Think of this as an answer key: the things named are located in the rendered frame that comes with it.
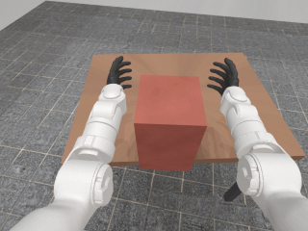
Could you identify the table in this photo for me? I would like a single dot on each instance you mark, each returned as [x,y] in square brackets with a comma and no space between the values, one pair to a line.
[217,145]

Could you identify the left robot hand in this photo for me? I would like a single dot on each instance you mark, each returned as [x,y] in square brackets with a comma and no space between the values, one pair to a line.
[113,77]

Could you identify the robot right forearm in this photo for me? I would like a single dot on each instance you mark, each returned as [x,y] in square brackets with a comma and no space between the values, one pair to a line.
[245,125]

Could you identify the right robot upper arm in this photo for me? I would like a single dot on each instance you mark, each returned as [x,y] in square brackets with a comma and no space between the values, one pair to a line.
[273,181]

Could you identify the robot left forearm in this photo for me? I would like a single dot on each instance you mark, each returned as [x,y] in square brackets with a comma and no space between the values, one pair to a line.
[98,140]

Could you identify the carton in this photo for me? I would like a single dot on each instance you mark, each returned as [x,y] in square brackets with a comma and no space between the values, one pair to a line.
[169,122]

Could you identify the left robot upper arm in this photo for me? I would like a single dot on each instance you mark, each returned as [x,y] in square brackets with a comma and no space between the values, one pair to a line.
[82,186]

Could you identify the right robot hand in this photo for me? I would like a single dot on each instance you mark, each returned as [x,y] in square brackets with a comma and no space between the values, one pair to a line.
[230,76]

